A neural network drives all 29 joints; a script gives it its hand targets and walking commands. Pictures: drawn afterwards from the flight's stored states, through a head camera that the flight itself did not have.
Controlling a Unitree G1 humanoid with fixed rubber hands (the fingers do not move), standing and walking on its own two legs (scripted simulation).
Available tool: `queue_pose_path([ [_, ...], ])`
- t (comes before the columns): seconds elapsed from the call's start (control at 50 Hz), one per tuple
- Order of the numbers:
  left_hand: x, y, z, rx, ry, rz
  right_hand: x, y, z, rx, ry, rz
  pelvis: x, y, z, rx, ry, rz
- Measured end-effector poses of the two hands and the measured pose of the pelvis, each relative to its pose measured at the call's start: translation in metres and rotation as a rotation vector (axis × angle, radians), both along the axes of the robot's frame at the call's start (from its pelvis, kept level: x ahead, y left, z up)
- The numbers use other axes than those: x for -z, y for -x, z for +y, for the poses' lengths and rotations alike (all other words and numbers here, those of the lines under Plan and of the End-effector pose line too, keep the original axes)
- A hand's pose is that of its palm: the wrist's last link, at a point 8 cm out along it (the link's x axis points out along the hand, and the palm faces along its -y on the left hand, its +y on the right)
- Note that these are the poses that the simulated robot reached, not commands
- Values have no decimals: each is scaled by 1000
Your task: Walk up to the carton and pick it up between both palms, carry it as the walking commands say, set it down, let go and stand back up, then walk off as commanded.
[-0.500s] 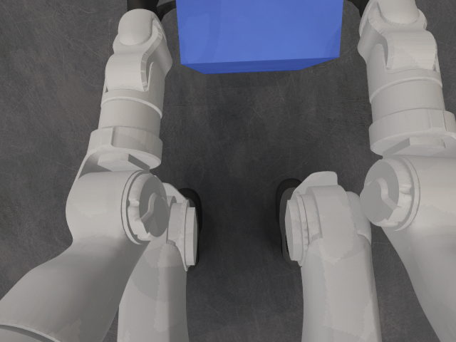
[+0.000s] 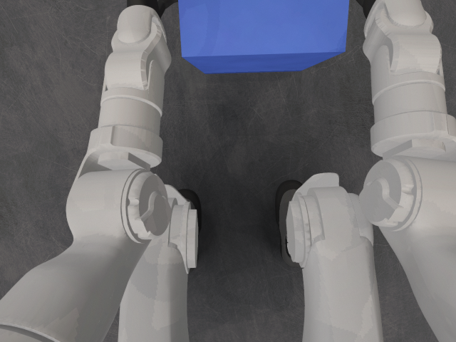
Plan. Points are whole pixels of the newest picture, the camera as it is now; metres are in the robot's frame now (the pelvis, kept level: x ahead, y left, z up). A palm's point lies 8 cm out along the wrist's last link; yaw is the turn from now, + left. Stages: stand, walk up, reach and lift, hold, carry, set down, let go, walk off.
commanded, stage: set down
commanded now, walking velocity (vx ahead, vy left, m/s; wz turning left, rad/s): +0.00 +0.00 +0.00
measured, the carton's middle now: out of the picture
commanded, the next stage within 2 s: none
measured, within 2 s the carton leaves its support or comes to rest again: neither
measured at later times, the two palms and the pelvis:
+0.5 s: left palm (146, 4) +0.56 +0.08 -0.16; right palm out of the picture +0.54 -0.22 -0.16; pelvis +0.00 +0.00 +0.00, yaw +0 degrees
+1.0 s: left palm (127, 30) +0.53 +0.11 -0.17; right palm (401, 13) +0.51 -0.25 -0.17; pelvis -0.01 +0.00 +0.00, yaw -1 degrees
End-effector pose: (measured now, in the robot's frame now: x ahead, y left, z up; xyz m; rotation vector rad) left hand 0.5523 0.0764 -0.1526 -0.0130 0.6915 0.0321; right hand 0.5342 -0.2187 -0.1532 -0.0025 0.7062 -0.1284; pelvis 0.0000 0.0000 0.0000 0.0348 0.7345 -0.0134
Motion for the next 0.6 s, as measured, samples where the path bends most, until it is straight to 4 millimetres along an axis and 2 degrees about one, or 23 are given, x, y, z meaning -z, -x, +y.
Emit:
queue_pose_path([
  [0.6,4,-4,1,31,-23,-32,5,-2,-2,-15,1,-32,2,-3,-1,8,0,-22],
])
